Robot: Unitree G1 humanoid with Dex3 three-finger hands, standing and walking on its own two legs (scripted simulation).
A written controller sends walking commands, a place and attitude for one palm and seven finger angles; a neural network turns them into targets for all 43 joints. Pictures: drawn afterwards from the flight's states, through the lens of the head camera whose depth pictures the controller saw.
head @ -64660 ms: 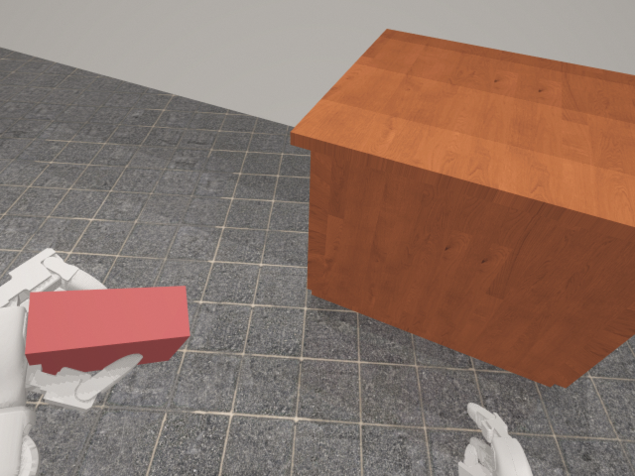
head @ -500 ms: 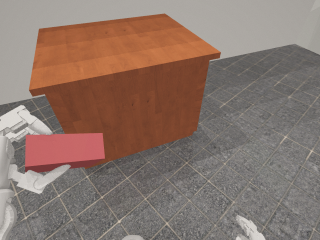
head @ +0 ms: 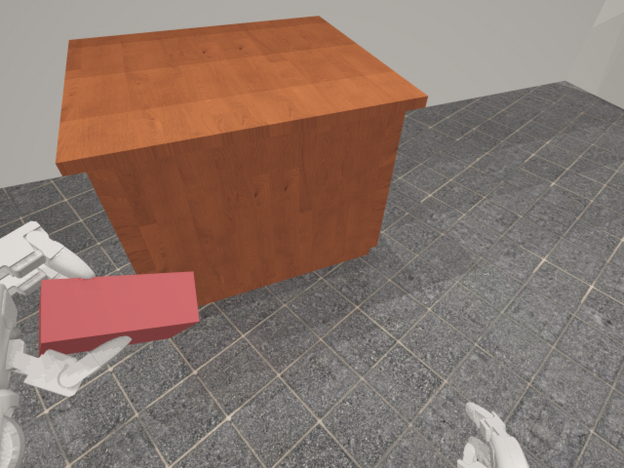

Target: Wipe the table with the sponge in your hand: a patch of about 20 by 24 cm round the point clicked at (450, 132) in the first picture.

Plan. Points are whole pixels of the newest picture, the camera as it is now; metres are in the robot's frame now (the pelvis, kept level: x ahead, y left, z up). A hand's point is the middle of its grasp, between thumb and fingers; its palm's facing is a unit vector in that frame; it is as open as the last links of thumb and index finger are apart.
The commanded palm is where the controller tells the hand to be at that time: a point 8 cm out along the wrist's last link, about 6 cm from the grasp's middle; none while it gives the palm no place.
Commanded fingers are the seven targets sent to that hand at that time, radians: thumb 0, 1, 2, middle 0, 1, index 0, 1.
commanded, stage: stand and wait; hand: left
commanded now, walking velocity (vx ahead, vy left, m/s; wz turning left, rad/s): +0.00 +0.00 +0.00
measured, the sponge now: (139, 312) +0.23 +0.19 +0.16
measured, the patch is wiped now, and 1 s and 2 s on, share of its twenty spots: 1.00 1.00 1.00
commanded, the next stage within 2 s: none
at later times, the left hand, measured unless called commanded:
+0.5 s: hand (50, 271) +0.24 +0.26 +0.20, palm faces +0.42 -0.83 -0.36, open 9.3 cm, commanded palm +0.19 +0.30 +0.22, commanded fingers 0.00 0.10 1.30 -1.20 -1.60 -1.20 -1.60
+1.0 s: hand (57, 270) +0.25 +0.26 +0.19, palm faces +0.42 -0.83 -0.36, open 9.3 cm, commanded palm +0.20 +0.30 +0.22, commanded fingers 0.00 0.10 1.30 -1.20 -1.60 -1.20 -1.60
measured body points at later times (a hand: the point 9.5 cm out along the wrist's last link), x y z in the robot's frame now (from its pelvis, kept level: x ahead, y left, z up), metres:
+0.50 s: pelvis +0.03 +0.02 +0.01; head +0.03 +0.03 +0.46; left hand +0.21 +0.30 +0.22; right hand +0.22 -0.20 -0.05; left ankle +0.03 +0.14 -0.73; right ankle +0.07 -0.10 -0.73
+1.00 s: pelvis +0.04 +0.02 +0.01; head +0.03 +0.02 +0.46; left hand +0.22 +0.30 +0.21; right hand +0.22 -0.21 -0.06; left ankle +0.03 +0.14 -0.73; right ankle +0.07 -0.10 -0.73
